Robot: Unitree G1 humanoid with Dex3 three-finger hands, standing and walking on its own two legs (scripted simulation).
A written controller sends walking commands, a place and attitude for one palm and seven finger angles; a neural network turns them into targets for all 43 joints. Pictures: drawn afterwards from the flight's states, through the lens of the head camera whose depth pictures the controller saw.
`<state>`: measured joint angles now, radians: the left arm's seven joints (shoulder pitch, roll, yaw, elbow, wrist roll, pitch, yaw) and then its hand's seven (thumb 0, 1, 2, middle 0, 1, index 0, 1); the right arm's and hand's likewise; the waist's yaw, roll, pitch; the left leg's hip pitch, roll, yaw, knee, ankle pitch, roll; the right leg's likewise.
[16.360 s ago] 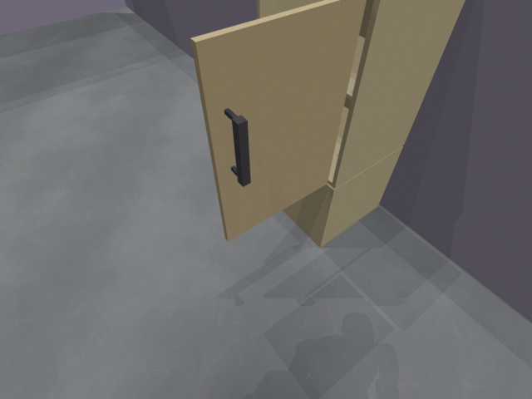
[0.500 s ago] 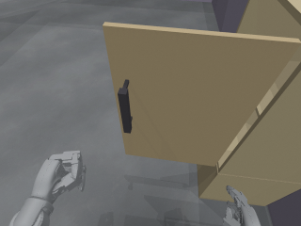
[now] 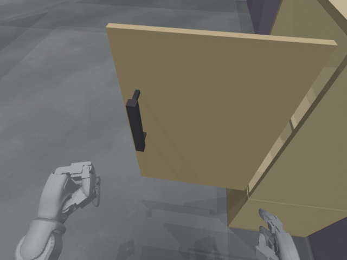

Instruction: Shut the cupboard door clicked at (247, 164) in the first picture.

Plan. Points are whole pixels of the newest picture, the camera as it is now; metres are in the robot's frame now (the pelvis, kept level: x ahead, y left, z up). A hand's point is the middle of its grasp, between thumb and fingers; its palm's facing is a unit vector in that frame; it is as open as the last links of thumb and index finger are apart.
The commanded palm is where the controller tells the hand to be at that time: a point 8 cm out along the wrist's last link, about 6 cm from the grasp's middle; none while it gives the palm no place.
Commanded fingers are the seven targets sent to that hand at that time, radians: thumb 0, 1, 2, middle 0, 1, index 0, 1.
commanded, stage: bring the fist close to the handle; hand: left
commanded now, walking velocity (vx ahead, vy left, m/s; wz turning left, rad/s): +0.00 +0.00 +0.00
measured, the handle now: (138, 122) +0.44 +0.12 +0.07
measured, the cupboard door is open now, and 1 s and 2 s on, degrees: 89 89 80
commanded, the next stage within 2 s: push the door shut along its arc in 1.20 s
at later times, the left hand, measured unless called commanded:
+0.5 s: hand (133, 176) +0.28 +0.11 +0.07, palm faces -0.15 -0.99 -0.03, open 3.1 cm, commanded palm +0.28 +0.17 +0.07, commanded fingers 0.00 0.90 0.90 -1.30 -1.50 -1.30 -1.50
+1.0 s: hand (145, 150) +0.34 +0.08 +0.08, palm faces -0.10 -0.99 -0.02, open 3.1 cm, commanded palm +0.31 +0.14 +0.07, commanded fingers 0.00 0.90 0.90 -1.30 -1.50 -1.30 -1.50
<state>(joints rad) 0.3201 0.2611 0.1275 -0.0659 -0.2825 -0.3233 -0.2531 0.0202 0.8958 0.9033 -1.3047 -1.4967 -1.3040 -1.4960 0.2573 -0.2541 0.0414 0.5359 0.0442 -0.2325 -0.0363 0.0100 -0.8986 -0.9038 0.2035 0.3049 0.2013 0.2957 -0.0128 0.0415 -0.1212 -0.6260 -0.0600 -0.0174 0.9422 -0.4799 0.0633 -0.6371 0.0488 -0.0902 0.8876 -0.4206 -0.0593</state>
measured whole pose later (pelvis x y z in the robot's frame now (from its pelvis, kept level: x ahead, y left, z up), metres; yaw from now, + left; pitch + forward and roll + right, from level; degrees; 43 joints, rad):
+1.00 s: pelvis +0.01 -0.01 +0.01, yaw -2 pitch +10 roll +0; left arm -0.07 0.15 -0.01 0.23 -0.15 -0.28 -0.03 0.02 0.90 0.90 -1.30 -1.50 -1.30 -1.50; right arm 0.27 -0.23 0.03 0.55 0.03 -0.06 0.02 0.01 -0.90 -0.90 0.20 0.30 0.20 0.30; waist -0.04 0.03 -0.12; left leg -0.59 -0.05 0.03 0.88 -0.47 0.05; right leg -0.64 0.06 -0.04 0.87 -0.42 -0.07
